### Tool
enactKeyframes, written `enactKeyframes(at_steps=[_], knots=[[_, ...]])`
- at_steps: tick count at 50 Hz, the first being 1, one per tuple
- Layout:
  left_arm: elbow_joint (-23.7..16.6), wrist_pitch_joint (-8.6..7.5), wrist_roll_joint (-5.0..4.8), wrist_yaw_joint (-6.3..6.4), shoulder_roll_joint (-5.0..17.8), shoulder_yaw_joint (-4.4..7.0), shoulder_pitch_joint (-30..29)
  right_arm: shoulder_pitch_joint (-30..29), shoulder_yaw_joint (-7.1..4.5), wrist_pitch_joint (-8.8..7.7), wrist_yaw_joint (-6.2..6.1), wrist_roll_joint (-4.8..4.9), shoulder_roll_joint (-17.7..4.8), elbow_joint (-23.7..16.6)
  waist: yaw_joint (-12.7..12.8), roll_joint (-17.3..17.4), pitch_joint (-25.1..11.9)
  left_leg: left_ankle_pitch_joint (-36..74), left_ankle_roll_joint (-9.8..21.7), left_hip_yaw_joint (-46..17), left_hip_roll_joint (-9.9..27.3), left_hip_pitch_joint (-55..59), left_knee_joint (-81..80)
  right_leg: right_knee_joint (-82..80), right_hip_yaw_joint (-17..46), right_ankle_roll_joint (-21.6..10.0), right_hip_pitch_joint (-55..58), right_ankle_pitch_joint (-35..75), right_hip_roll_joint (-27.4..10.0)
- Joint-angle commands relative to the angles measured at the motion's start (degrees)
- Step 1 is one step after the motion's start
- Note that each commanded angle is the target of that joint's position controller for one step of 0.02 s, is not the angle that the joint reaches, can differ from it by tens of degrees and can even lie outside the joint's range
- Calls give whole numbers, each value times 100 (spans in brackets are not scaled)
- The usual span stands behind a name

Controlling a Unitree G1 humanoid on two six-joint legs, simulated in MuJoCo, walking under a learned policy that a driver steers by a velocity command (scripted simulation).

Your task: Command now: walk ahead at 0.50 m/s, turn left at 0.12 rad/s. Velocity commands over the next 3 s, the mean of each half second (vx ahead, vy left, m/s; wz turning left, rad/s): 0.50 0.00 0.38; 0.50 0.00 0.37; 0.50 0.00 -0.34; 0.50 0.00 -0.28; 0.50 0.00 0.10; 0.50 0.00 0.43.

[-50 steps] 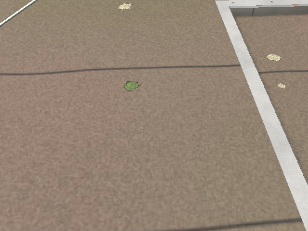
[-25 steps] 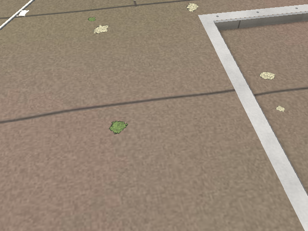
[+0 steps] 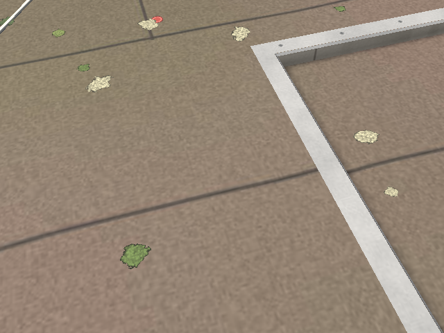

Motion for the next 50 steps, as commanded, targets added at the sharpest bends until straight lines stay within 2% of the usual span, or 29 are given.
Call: enactKeyframes(at_steps=[1, 2, 4, 6, 8, 12, 15, 19, 20, 22, 24, 25, 26, 27, 28, 29, 30, 31, 32, 33, 34, 37, 41, 46, 48, 50], knots=[[213, 53, -136, 28, 893, 298, 1487, 29, -175, -41, 6, -15, -685, -436, 584, -371, -734, 480, 201, -486, 297, -3022, 2554, -1743, 3067, -898, 2907, -972, -2181], [207, 2, -114, 8, 641, 235, 1221, -140, -151, -43, 29, -6, -553, -449, 452, -243, -379, 830, 187, -475, 486, -2814, 2265, -2001, 2445, -702, 2274, -491, -1929], [315, -86, -143, 60, 437, 176, 1170, -66, -159, 106, 100, -139, -433, -375, 213, -447, -156, 1081, 97, -436, 646, -2388, 1920, -2273, 1560, -370, 1639, 1, -1539], [438, -199, -170, 76, 475, 184, 1428, -109, -175, 221, 167, -155, -350, -384, 148, -414, -160, 1269, 45, -387, 635, -2377, 1872, -2386, 1166, -312, 1586, 546, -1476], [519, -253, -200, 94, 570, 212, 1611, -437, -193, 286, 210, -151, -331, -486, 141, -393, -48, 1622, -1, -338, 696, -2789, 1769, -2475, 779, -249, 1700, 855, -1436], [654, -236, -183, 132, 524, 190, 1994, -1253, -186, 313, 261, -124, -314, -764, 276, -388, 147, 2376, -79, -202, 710, -3436, 1177, -2506, 194, -104, 1978, 1400, -1327], [732, -221, -178, 171, 531, 168, 2162, -1820, -119, 289, 295, -125, -221, -962, 378, -385, 249, 2769, -85, 101, 622, -3356, 260, -2414, -213, -21, 2139, 1941, -1259], [921, -161, -160, 256, 615, 169, 2579, -2485, -41, 274, 329, -154, -169, -1255, 564, -393, 357, 2638, 105, 583, 473, -3248, -657, -2175, -536, -16, 2779, 2782, -1446], [952, -132, -152, 277, 647, 173, 2616, -2532, -43, 268, 333, -162, -187, -1299, 548, -406, 340, 2461, 189, 681, 390, -3148, -804, -2014, -624, -8, 2946, 3206, -1492], [961, -81, -137, 325, 784, 200, 2545, -2344, -83, 275, 315, -171, -275, -1290, 386, -549, 147, 1961, 415, 888, 104, -2666, -944, -1433, -819, 28, 3185, 4752, -1564], [926, 0, -112, 356, 966, 256, 2398, -1710, -173, 276, 276, -181, -438, -1135, 65, -709, -253, 1359, 705, 995, -245, -1910, -1020, -314, -930, -8, 3275, 5850, -1633], [873, 47, -109, 336, 1040, 281, 2341, -1188, -254, 245, 253, -194, -583, -986, -149, -701, -571, 1189, 865, 912, -385, -1249, -1257, 605, -922, -53, 3084, 5598, -1655], [770, 67, -142, 288, 1077, 297, 2168, -399, -380, 199, 201, -252, -819, -756, -584, -416, -945, 1334, 1097, 511, -283, -52, -1860, 2005, -991, 60, 2316, 4452, -1540], [488, 42, -202, 218, 627, 208, 2221, -69, -562, 200, 119, -291, -1433, -725, -526, 534, -1436, 1048, 1639, -1585, 1231, 1482, -2003, 3996, -988, 282, 448, 685, -963], [78, -18, -222, 128, 630, 229, 1954, -259, -623, 259, 138, -155, -1744, -839, -280, 954, -1688, 1385, 2396, -4441, 2199, 2228, -2866, 5392, 52, 464, -1364, -2355, 193], [-49, -85, -151, 92, 774, 240, 1312, -405, -580, 300, 103, -43, -1559, -791, -312, 123, -948, 1439, 2148, -3589, 2040, 1744, -3066, 5227, 732, 405, -1977, -1739, -304], [-108, -160, -213, 67, 750, 217, 1264, -688, -506, 291, 72, -16, -1280, -795, -92, -59, -425, 1803, 1888, -2962, 1883, 986, -3210, 4719, 696, 399, -1851, -1228, -502], [-16, -160, -198, 79, 734, 229, 1390, -949, -438, 260, 57, -32, -1041, -827, 206, -376, -114, 2434, 1588, -2433, 1564, 375, -3306, 4181, 684, 431, -1504, -1035, -670], [-5, -63, -90, 84, 704, 225, 1490, -1095, -389, 213, 25, 10, -919, -854, 387, -354, -55, 2939, 1442, -2014, 1287, -19, -3349, 3860, 688, 528, -1161, -994, -748], [18, 57, -6, 63, 643, 212, 1605, -1139, -355, 150, 18, 29, -863, -878, 483, -214, -146, 3278, 1370, -1751, 1097, -243, -3371, 3625, 690, 616, -855, -956, -797], [13, 155, 26, 32, 597, 209, 1644, -1069, -340, 76, 25, 41, -866, -858, 531, -162, -218, 3657, 1355, -1571, 996, -293, -3375, 3490, 614, 681, -777, -938, -781], [-150, 272, 12, -30, 529, 186, 1230, -658, -348, -21, 42, 36, -1001, -735, 426, 47, -153, 4209, 1156, -1209, 795, -327, -3497, 2823, 414, 785, -983, -350, -809], [-418, 290, -33, -74, 557, 158, 370, -110, -292, -25, 45, 26, -938, -605, 70, 258, -57, 4483, 765, -1117, 740, 244, -3536, 1795, 326, 732, -1423, 485, -764], [-712, 236, -89, -114, 540, 80, -493, 269, -234, -33, -20, -41, -958, -492, -220, 325, 85, 4659, 730, -1149, 930, 1020, -3463, 728, 204, 543, -1564, 798, -519], [-796, 195, -112, -122, 574, 67, -606, 263, -224, -43, -53, -88, -1018, -459, -182, 365, 146, 4880, 757, -1115, 1087, 1273, -3409, 357, 165, 382, -1425, 660, -410], [-718, 161, -136, -105, 662, 94, -261, 31, -220, -74, -84, -125, -1083, -463, 75, 415, 97, 5788, 638, -880, 1184, 1294, -3174, 38, 95, 127, -759, 274, -224]])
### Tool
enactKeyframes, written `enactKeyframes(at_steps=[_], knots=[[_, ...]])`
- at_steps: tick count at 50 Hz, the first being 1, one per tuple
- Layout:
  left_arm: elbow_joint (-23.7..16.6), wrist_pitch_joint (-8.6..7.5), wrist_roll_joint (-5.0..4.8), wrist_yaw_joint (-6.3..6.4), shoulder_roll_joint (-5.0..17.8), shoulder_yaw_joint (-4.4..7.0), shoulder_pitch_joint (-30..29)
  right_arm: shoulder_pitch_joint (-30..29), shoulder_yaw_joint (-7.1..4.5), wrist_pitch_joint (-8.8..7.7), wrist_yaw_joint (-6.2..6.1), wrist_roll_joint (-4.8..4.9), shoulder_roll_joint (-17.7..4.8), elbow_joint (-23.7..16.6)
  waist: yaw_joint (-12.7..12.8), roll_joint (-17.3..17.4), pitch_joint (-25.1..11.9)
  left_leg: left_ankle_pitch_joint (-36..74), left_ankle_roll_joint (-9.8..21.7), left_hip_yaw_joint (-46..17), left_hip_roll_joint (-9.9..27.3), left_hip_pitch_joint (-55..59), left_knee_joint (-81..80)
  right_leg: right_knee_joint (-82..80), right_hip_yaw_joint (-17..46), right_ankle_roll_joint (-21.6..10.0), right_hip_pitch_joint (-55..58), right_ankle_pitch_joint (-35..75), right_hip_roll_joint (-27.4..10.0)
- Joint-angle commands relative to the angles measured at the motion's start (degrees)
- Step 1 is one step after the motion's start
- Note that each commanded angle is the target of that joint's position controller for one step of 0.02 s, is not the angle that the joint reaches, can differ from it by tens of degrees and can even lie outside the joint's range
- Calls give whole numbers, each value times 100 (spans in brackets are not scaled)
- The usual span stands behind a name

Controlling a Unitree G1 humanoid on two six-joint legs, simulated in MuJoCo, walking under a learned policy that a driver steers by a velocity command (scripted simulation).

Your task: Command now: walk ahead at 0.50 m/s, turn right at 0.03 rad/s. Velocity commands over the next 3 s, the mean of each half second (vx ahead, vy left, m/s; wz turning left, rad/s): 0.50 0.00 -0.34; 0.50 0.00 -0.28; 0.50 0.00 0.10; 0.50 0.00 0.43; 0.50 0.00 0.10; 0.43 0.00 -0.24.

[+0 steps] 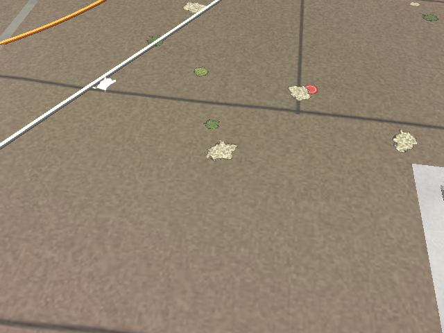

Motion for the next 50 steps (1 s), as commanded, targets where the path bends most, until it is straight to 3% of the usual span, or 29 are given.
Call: enactKeyframes(at_steps=[1, 2, 3, 4, 5, 6, 7, 8, 9, 10, 13, 18, 21, 25, 28, 29, 30, 31, 32, 33, 34, 35, 36, 38, 40, 45, 48, 50], knots=[[-338, -142, -49, 59, 606, 154, 23, 1, -165, -90, -71, -65, -930, -152, 366, 732, -39, 5713, 259, -204, 1763, 56, 762, -385, -157, -366, 729, -511, 380], [-123, -159, -59, 114, 727, 219, 688, -69, -176, -85, -70, -99, -979, -133, 660, 722, -370, 6275, 194, -74, 1715, 78, 1529, -499, -190, -502, 1414, -698, 575], [179, -195, -24, 164, 799, 278, 1583, -160, -174, -68, -64, -83, -988, -139, 1082, 527, -807, 6053, 106, 173, 1522, -232, 2639, -863, -178, -652, 2456, -443, 614], [369, -214, 95, 227, 1156, 379, 2496, -102, -107, -92, -60, -53, -810, -290, 1357, 15, -1415, 4247, 20, 400, 1246, -1297, 4280, -872, 1080, -971, 3814, -791, -437], [440, -186, 121, 180, 1686, 526, 2566, 564, -47, -98, 30, 104, -359, -341, 871, -1428, -1791, -429, -289, 650, 28, -3431, 6365, -1466, 4135, -1952, 5076, -798, -1797], [379, -126, -124, 78, 1279, 449, 1975, 217, -94, -113, 19, -106, -752, -371, 699, -541, -1364, -756, -175, 13, 353, -4075, 6705, -1963, 4616, -1829, 4650, -1328, -1615], [245, -111, -156, 52, 1023, 391, 1426, -280, -104, -147, 54, -96, -792, -517, 566, -157, -582, -219, -192, 13, 662, -4276, 6528, -2032, 3674, -1725, 3836, -1362, -1478], [241, -124, -107, 39, 801, 336, 1254, -602, -76, -184, 80, -92, -740, -616, 519, 211, -264, 60, -232, 72, 849, -4198, 6225, -2172, 3154, -1607, 3277, -801, -1219], [290, -149, -103, 64, 738, 310, 1266, -712, -67, -149, 100, -115, -674, -685, 403, 226, -88, 132, -297, 84, 982, -4060, 5932, -2238, 2753, -1485, 2888, -277, -973], [373, -176, -122, 92, 677, 284, 1284, -656, -40, -68, 114, -156, -608, -728, 259, 95, -117, 178, -395, 100, 1073, -3807, 5666, -2320, 2432, -1363, 2608, 57, -750], [474, -258, -174, 119, 875, 342, 1573, -751, 3, 99, 144, -186, -503, -836, 218, -54, -205, 214, -661, 272, 1127, -3741, 5158, -2459, 2058, -1400, 2342, 496, -523], [524, -207, -181, 140, 953, 391, 2092, -2001, 39, 155, 157, -154, -486, -1303, 576, -93, 60, 1229, -980, 405, 1198, -4366, 3818, -2635, 2036, -1223, 2425, 282, -310], [535, -182, -169, 161, 984, 418, 2384, -2504, 72, 138, 178, -113, -456, -1492, 795, -154, -19, 1638, -1005, 386, 1087, -4440, 3211, -2409, 2096, -1101, 2817, 569, -263], [487, -146, -83, 212, 1029, 441, 2592, -3047, 117, 70, 189, -61, -478, -1760, 959, -232, -39, 1524, -930, 371, 877, -4359, 2606, -1946, 2330, -1085, 3253, 1261, -351], [316, -138, -52, 267, 1170, 491, 2232, -2647, 75, -12, 158, -28, -665, -1749, 648, -339, -137, 1117, -751, 264, 732, -3360, 1981, -1523, 2566, -845, 3080, 1552, -411], [265, -154, -52, 260, 1218, 501, 2067, -2177, 34, -44, 122, -24, -759, -1605, 444, -340, -304, 963, -651, 350, 616, -2676, 1801, -1213, 2535, -741, 2939, 1881, -364], [268, -188, -92, 223, 1186, 485, 2016, -1508, -29, -107, 62, -54, -878, -1400, 132, -101, -622, 1106, -500, 382, 617, -1741, 1421, -428, 2309, -607, 2778, 2074, -106], [194, -243, -159, 172, 913, 403, 2077, -751, -122, -174, -25, -169, -1205, -1312, -154, 413, -1283, 468, -211, -439, 1481, -570, 1255, 864, 1922, -457, 2278, 1294, 237], [49, -262, -290, 169, 399, 280, 2469, -315, -212, -134, -87, -283, -1642, -1323, -57, 1382, -1817, -273, 223, -2550, 2853, 706, 905, 2376, 1202, -266, 830, -1580, 957], [93, -208, -166, 184, 682, 312, 2928, -398, -291, -27, -39, -171, -1708, -1191, 249, 1878, -1828, -702, 700, -4172, 3241, 585, 464, 3135, 977, -288, -7, -2862, 987], [265, -137, -36, 195, 836, 326, 2655, -814, -176, 3, 11, -104, -1077, -1287, 347, 858, -975, -1152, 654, -3507, 2993, -162, 410, 3452, 1090, -311, -198, -2349, 598], [194, -139, 15, 130, 769, 299, 2128, -1081, -88, -15, 52, -63, -708, -1301, 294, 385, -432, -741, 540, -2599, 2610, -837, 286, 3243, 1045, -275, -132, -1951, 472], [122, -131, 13, 88, 685, 285, 1898, -1203, -47, -36, 59, -93, -598, -1265, 379, 477, -237, -98, 388, -1948, 2316, -1182, 150, 2968, 1005, -237, -16, -1756, 336], [104, -51, 94, 21, 656, 264, 1819, -1003, -35, -128, 62, -62, -609, -1069, 465, 793, -200, 1205, 312, -1210, 1994, -1414, 81, 2710, 928, -145, 205, -1640, 271], [61, -13, 95, -5, 642, 252, 1734, -741, -60, -229, 103, 4, -680, -919, 506, 774, -333, 2021, 406, -927, 1987, -1295, 69, 2601, 867, -92, 141, -1512, 302], [-312, -17, 98, -81, 495, 118, 572, -394, -73, -206, 118, 56, -690, -661, 357, 680, -13, 2094, 480, -341, 1838, -1243, -329, 1507, 437, 109, -386, -609, -21], [-495, -49, 49, -103, 353, 3, -61, -111, -93, -185, 134, 60, -765, -496, 184, 719, 52, 2495, 390, -20, 1731, -1278, -283, 544, 132, 115, 19, -184, -13], [-562, -65, 20, -82, 400, -12, -294, 81, -113, -165, 134, 45, -851, -391, 112, 730, 59, 2700, 349, 13, 1810, -1124, -153, 151, 19, 46, 260, -188, 65]])
Over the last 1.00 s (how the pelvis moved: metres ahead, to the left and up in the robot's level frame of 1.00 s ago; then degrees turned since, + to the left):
0.51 0.09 0.01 25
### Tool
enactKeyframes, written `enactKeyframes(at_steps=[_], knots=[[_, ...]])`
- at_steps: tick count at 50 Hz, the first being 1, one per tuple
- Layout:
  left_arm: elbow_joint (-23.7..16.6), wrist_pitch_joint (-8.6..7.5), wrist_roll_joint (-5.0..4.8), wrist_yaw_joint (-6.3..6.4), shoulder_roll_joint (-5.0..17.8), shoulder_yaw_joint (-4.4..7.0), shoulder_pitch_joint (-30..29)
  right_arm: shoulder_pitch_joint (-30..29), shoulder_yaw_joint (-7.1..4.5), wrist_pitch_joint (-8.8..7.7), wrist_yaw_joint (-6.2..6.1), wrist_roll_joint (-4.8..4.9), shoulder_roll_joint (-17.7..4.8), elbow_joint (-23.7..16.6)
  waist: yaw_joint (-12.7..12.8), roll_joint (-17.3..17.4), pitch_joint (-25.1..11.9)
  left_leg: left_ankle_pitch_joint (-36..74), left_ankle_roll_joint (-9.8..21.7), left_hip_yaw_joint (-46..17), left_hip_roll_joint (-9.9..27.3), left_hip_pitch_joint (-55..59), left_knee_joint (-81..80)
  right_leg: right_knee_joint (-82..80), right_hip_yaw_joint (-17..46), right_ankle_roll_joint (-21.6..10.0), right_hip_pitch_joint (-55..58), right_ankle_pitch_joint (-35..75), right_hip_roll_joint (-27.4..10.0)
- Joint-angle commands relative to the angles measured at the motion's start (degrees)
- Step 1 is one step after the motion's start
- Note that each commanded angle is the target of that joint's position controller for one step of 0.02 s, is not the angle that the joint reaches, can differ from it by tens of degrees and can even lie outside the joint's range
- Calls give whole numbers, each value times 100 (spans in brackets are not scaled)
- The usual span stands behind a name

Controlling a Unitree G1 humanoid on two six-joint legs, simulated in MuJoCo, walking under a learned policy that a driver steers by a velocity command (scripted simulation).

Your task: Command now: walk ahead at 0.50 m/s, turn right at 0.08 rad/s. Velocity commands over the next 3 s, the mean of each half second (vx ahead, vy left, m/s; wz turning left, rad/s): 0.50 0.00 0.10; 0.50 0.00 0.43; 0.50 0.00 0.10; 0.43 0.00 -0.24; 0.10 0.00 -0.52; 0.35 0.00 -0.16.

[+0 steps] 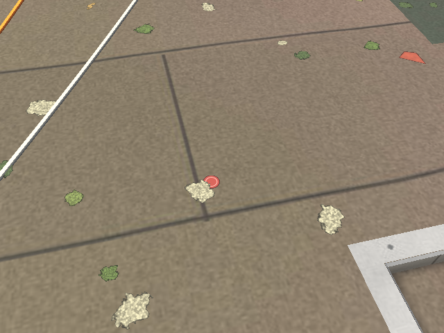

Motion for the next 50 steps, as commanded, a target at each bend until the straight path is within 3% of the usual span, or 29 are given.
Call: enactKeyframes(at_steps=[1, 4, 5, 6, 7, 8, 9, 10, 11, 13, 17, 23, 28, 31, 33, 34, 35, 36, 37, 38, 39, 40, 42, 44, 50], knots=[[-514, -99, -43, 24, 282, 1, -613, 82, -187, -56, -16, -9, -908, -189, 74, 821, 251, 2283, 694, -756, 1491, -224, -243, -556, -311, -86, 370, 109, 137], [-489, -143, -22, 98, 395, 42, -426, 85, -205, 4, -52, -26, -993, -80, 246, 819, 194, 3215, 595, -736, 1640, 93, 305, -982, -393, -319, 926, -345, 327], [-321, -180, 12, 138, 437, 83, 63, 50, -208, 31, -62, -3, -1015, -46, 490, 725, -35, 3863, 511, -581, 1530, 100, 942, -1326, -465, -424, 1600, -322, 490], [-20, -243, 82, 196, 601, 165, 890, 79, -173, 49, -69, 19, -926, -32, 803, 504, -522, 3878, 396, -342, 1274, -242, 1958, -1534, -390, -578, 2760, -240, 493], [158, -287, 197, 271, 1019, 284, 1935, -46, -95, 35, -70, 35, -712, -252, 1230, -46, -1235, 2234, 258, -104, 1002, -1285, 3551, -1669, 916, -895, 4157, -802, -722], [214, -235, 160, 291, 1577, 427, 2117, 525, 2, 42, -60, 129, -186, -389, 927, -1364, -1676, -1568, 58, 170, 20, -3146, 5366, -2310, 3471, -1558, 5222, -1024, -2155], [204, -174, -92, 262, 1234, 384, 1876, 161, -173, 105, -108, -58, -855, -295, 923, -408, -1196, -1570, 136, -479, 282, -3626, 5806, -2476, 3545, -1516, 4711, -1147, -1933], [159, -178, -123, 241, 910, 290, 1373, -185, -183, 89, -65, -51, -780, -395, 692, -212, -487, -1073, 173, -541, 523, -3731, 5730, -2566, 2709, -1393, 4036, -889, -1662], [156, -217, -106, 212, 641, 225, 1104, -347, -143, 76, -31, -28, -634, -409, 559, -63, -181, -729, 151, -515, 695, -3543, 5439, -2777, 2131, -1255, 3456, -362, -1372], [214, -299, -100, 244, 401, 160, 906, -219, -125, 212, 24, -83, -492, -273, 304, -210, -2, -493, 53, -512, 819, -3047, 5093, -3102, 1268, -957, 2803, 43, -988], [461, -461, -124, 275, 513, 207, 1265, -596, -153, 354, 126, -98, -393, -331, 266, -97, 168, 125, -43, -573, 798, -3359, 4926, -3469, 547, -911, 2728, 582, -942], [699, -482, -122, 304, 440, 174, 1583, -1735, -95, 349, 188, -99, -258, -684, 448, -45, 447, 1262, -110, -324, 757, -3799, 3625, -3537, -372, -751, 3005, 1215, -796], [974, -436, -102, 400, 558, 187, 2031, -2555, -12, 327, 263, -127, -209, -1061, 669, -46, 581, 1191, 144, 250, 630, -3633, 2534, -3199, -823, -662, 3742, 2237, -997], [1022, -360, -75, 458, 734, 220, 1953, -2323, -63, 336, 233, -147, -315, -1074, 473, -204, 308, 424, 474, 581, 232, -3022, 2291, -2296, -1102, -566, 4183, 4401, -1092], [1013, -261, -52, 479, 898, 264, 1875, -1443, -182, 310, 181, -174, -515, -849, 94, -284, -261, -73, 770, 677, -172, -1961, 2084, -762, -1244, -529, 4142, 5266, -1103], [947, -227, -77, 473, 929, 268, 1795, -569, -302, 268, 133, -232, -726, -584, -320, -85, -732, 87, 997, 399, -170, -697, 1643, 539, -1332, -409, 3471, 4431, -999], [669, -263, -158, 420, 627, 186, 1840, 113, -510, 281, 32, -282, -1356, -493, -515, 701, -1380, -505, 1522, -1475, 1173, 953, 1462, 2520, -1408, -184, 1780, 2039, -634], [309, -319, -182, 327, 445, 189, 1748, -204, -600, 337, 28, -117, -1737, -611, -140, 1588, -1737, 176, 2329, -4576, 2448, 1905, 616, 4244, -648, 72, -209, -2481, 683], [196, -367, -85, 303, 694, 222, 1104, -254, -582, 393, 3, 26, -1587, -568, -281, 629, -1251, 396, 2169, -3916, 2234, 1617, 500, 4255, 244, 1, -800, -1998, 267], [107, -443, -149, 280, 590, 179, 944, -547, -512, 391, -42, 41, -1307, -542, -91, 437, -567, 716, 1955, -3185, 2095, 850, 393, 3815, 234, -21, -832, -1505, 8], [171, -458, -143, 286, 568, 182, 1014, -788, -437, 374, -55, 25, -1025, -551, 187, 106, -119, 1242, 1659, -2674, 1786, 100, 249, 3211, 208, -8, -507, -1308, -178], [162, -371, -39, 290, 549, 187, 1028, -970, -390, 337, -79, 51, -887, -559, 381, 110, 53, 1653, 1491, -2293, 1492, -395, 172, 2846, 226, 69, -182, -1281, -273], [262, -148, 73, 241, 427, 162, 1327, -1055, -323, 218, -69, 62, -756, -586, 572, 258, -91, 2155, 1390, -1808, 1230, -764, 43, 2474, 130, 186, 299, -1199, -300], [206, -48, 68, 193, 355, 153, 1200, -855, -338, 129, -47, 66, -866, -490, 575, 351, -56, 2352, 1334, -1541, 1093, -884, -115, 2075, -3, 267, 244, -876, -313], [-163, -32, -5, 136, 362, 140, -45, -169, -298, 86, -48, 64, -881, -259, 117, 577, 210, 2554, 856, -1323, 981, -224, -276, 541, -132, 265, -409, 464, -302]])
Over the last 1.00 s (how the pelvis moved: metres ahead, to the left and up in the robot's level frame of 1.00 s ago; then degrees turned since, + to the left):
0.52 -0.07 0.01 -22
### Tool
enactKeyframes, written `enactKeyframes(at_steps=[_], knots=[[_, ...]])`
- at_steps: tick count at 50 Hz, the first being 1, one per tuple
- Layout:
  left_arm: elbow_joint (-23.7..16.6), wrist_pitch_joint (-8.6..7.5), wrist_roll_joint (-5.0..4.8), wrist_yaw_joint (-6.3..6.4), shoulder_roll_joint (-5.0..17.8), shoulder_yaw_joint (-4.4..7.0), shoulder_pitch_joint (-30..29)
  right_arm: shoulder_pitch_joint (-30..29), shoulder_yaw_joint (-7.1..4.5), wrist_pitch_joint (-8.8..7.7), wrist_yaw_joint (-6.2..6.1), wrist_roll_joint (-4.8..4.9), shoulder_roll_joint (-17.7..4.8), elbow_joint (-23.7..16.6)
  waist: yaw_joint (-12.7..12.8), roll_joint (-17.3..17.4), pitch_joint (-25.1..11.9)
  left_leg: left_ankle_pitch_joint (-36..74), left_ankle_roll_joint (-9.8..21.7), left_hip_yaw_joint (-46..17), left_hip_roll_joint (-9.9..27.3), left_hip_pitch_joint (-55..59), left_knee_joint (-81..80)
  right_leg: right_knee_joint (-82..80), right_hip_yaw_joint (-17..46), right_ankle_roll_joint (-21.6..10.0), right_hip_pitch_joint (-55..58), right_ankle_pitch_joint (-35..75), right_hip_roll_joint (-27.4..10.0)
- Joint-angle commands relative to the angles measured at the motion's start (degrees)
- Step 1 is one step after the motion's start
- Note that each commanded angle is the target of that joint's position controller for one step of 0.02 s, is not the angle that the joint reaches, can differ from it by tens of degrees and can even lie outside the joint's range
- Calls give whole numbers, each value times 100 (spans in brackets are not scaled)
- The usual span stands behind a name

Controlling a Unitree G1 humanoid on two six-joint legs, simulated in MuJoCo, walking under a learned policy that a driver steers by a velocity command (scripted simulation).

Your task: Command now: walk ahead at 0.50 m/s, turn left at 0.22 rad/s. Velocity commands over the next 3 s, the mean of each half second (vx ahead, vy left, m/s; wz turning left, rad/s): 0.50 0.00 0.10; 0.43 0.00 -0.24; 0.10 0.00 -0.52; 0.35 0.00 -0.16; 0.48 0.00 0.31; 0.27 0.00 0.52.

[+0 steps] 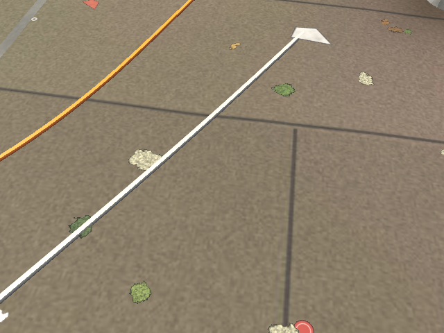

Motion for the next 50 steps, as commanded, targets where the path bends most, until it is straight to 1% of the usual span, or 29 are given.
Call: enactKeyframes(at_steps=[1, 5, 7, 9, 10, 11, 12, 13, 14, 15, 16, 17, 18, 20, 22, 27, 32, 35, 37, 38, 39, 40, 41, 42, 43, 44, 45, 47, 50], knots=[[-422, -41, -38, -28, 344, 57, -480, 428, -138, -91, -31, -3, -775, -139, -153, 542, 48, 2387, 351, -831, 1499, 164, -427, -587, -243, -28, -118, 616, 176], [-642, -91, -68, -57, 328, 13, -1110, 723, -89, -95, -94, -75, -756, -1, -350, 564, 200, 2658, 381, -850, 1669, 747, -304, -1301, -355, -191, -183, 656, 387], [-718, -128, -78, -64, 372, 15, -1182, 738, -84, -97, -139, -112, -812, 55, -294, 605, 257, 3011, 381, -891, 1834, 972, -175, -1602, -347, -342, -14, 414, 494], [-616, -169, -89, -29, 460, 53, -729, 505, -87, -114, -178, -132, -895, 55, 10, 655, 151, 4075, 243, -767, 1882, 959, 221, -1908, -390, -548, 745, -20, 709], [-457, -189, -98, 25, 556, 103, -233, 418, -97, -125, -181, -147, -956, 62, 225, 699, -104, 4878, 162, -700, 1836, 918, 738, -1992, -458, -654, 1426, -266, 918], [-182, -231, -90, 93, 655, 165, 611, 340, -92, -121, -160, -144, -973, 80, 615, 547, -550, 5092, 69, -516, 1638, 764, 1714, -2342, -527, -793, 2436, -143, 1052], [38, -283, 17, 175, 910, 253, 1560, 330, -44, -146, -140, -100, -859, 1, 1000, 281, -1166, 3861, -10, -374, 1418, -139, 3062, -2421, 154, -1035, 3908, -301, 370], [87, -278, 144, 198, 1607, 437, 2134, 950, 63, -160, -88, 129, -338, -132, 843, -963, -1986, 768, -308, 110, 431, -1993, 5355, -2683, 2816, -1795, 5519, -855, -1301], [146, -203, -51, 109, 1310, 382, 1810, 902, -20, -150, -102, -33, -698, -47, 678, -767, -1874, -1776, -229, -312, 177, -2777, 6056, -3391, 4090, -1945, 5260, -777, -1555], [54, -183, -156, 76, 977, 304, 1174, 503, -46, -124, -92, -115, -742, -113, 419, -260, -871, -1357, -201, -421, 581, -3068, 6167, -3451, 3195, -1841, 4363, -1178, -1362], [7, -205, -155, 48, 627, 218, 788, 176, -4, -135, -48, -135, -650, -178, 346, 104, -388, -984, -211, -359, 819, -3029, 5849, -3675, 2503, -1711, 3646, -989, -1102], [47, -236, -133, 54, 479, 165, 659, 45, 8, -100, -13, -139, -549, -209, 219, 46, -113, -826, -225, -272, 1004, -2897, 5509, -3864, 1954, -1521, 3195, -714, -804], [141, -269, -144, 71, 379, 123, 650, 80, 23, -33, 21, -205, -505, -214, 87, -120, -11, -729, -290, -210, 1124, -2670, 5244, -4005, 1549, -1378, 2849, -353, -578], [295, -364, -158, 64, 419, 127, 856, 168, 59, 66, 87, -239, -378, -153, 8, -199, -83, -559, -401, -45, 1170, -2500, 5070, -4144, 1159, -1385, 2703, 331, -430], [436, -418, -191, 51, 542, 164, 1051, -154, 78, 103, 120, -228, -338, -256, 4, -147, 5, -241, -512, 89, 1306, -2837, 4766, -4334, 881, -1439, 2766, 533, -367], [692, -410, -217, 43, 507, 146, 1466, -1394, 159, 91, 150, -185, -225, -649, 258, -110, 227, 765, -721, 408, 1414, -3257, 3235, -4471, 334, -1309, 3067, 1089, -78], [935, -388, -181, 94, 557, 140, 1943, -2211, 206, 53, 128, -155, -211, -901, 515, -124, 258, 1041, -655, 544, 1196, -3003, 2161, -4155, 369, -1262, 3638, 1780, -242], [968, -339, -133, 159, 701, 175, 1847, -2148, 163, -20, 88, -155, -339, -952, 362, -168, 200, 487, -519, 446, 1059, -2695, 1803, -3667, 620, -1223, 4007, 2445, -434], [945, -317, -134, 169, 778, 197, 1631, -1234, 71, -114, 16, -175, -504, -677, -80, -110, -220, 215, -364, 510, 802, -1429, 1293, -2666, 573, -1068, 3894, 3243, -276], [914, -324, -173, 152, 677, 166, 1596, -330, -23, -195, -57, -259, -733, -402, -433, 149, -784, 379, -197, 299, 1029, -82, 1090, -1566, 366, -957, 3335, 2805, 32], [649, -347, -312, 121, 273, 57, 1686, 509, -161, -237, -152, -416, -1286, -357, -631, 924, -1657, -271, 163, -1409, 2569, 1548, 925, 223, 46, -766, 1940, 810, 549], [627, -294, -379, 157, 53, 44, 2209, 490, -262, -139, -116, -339, -1593, -339, -364, 1833, -2119, -418, 635, -3296, 3569, 2177, 334, 1552, -115, -698, 562, -2503, 1231], [727, -195, -232, 209, 611, 199, 1814, -20, -141, -86, -103, -214, -1042, -458, -225, 789, -1310, -258, 485, -2815, 3286, 1398, 280, 1921, 263, -743, 288, -2178, 849], [689, -182, -221, 180, 487, 210, 1576, -499, -38, -109, -100, -160, -685, -532, -39, 563, -612, 840, 381, -1871, 3064, 597, 209, 1840, 269, -691, 365, -1758, 680], [703, -142, -211, 164, 321, 198, 1507, -713, 17, -143, -98, -157, -474, -548, 101, 534, -383, 1923, 248, -1142, 2820, 125, 151, 1670, 222, -621, 575, -1553, 530], [716, -58, -142, 143, 291, 226, 1502, -754, 54, -175, -124, -129, -357, -515, 215, 651, -262, 2772, 159, -606, 2635, -195, 165, 1573, 171, -534, 748, -1508, 466], [726, 34, -98, 114, 227, 238, 1598, -753, 67, -200, -139, -107, -326, -478, 334, 751, -282, 3335, 90, -204, 2525, -428, 199, 1554, 106, -451, 947, -1463, 472], [653, 148, -97, 72, 132, 256, 1556, -653, 42, -257, -153, -73, -411, -448, 433, 815, -415, 4088, 131, 223, 2478, -485, 231, 1546, -3, -356, 970, -1222, 573], [403, 242, -71, 5, 81, 238, 1077, -660, 17, -216, -211, -67, -479, -429, 440, 904, -283, 3996, 188, 732, 2406, -534, 159, 995, -147, -260, 622, -663, 519]])
Over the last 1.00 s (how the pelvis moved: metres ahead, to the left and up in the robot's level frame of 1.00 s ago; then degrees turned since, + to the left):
0.51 0.05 0.00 20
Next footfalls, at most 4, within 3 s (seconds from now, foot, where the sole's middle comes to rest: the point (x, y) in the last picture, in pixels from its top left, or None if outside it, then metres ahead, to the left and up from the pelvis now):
0.24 right None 0.31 -0.13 -0.78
0.76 left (193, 296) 0.59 0.08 -0.78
1.24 right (259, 268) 0.68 -0.14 -0.78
1.70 left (200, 265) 0.69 0.05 -0.78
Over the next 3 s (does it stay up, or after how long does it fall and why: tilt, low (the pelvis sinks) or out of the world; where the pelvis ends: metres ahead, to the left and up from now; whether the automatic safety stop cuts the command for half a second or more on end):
stays up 1.10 -0.24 0.00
